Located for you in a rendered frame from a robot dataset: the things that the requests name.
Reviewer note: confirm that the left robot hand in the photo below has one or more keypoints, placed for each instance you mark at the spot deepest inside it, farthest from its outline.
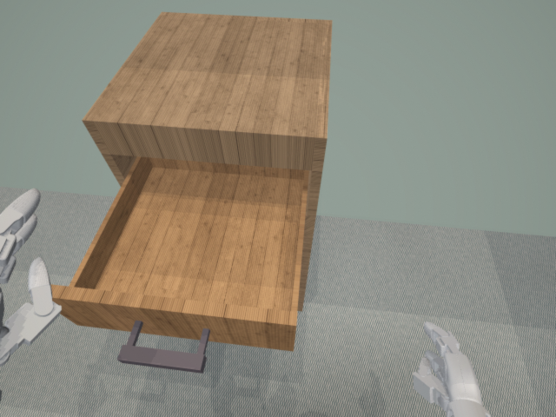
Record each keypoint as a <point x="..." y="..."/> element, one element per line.
<point x="17" y="223"/>

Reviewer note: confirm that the cabinet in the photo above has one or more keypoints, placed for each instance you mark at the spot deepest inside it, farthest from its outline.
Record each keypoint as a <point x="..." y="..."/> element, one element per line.
<point x="226" y="89"/>

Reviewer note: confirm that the handle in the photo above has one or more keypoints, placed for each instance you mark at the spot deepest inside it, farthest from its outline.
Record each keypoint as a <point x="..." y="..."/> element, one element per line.
<point x="153" y="357"/>

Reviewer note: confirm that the right robot hand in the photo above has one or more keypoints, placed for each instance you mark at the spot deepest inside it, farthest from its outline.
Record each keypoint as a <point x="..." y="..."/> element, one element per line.
<point x="456" y="379"/>

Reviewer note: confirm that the drawer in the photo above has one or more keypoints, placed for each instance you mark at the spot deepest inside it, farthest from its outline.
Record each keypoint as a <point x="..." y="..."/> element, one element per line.
<point x="191" y="245"/>

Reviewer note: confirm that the robot right forearm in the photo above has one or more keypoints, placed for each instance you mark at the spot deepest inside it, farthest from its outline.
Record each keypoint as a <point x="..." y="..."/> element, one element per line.
<point x="466" y="408"/>

